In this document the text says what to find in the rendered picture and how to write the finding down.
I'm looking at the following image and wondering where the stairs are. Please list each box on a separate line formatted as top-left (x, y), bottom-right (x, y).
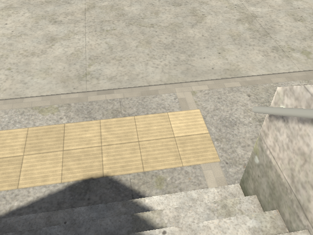
top-left (0, 183), bottom-right (310, 235)

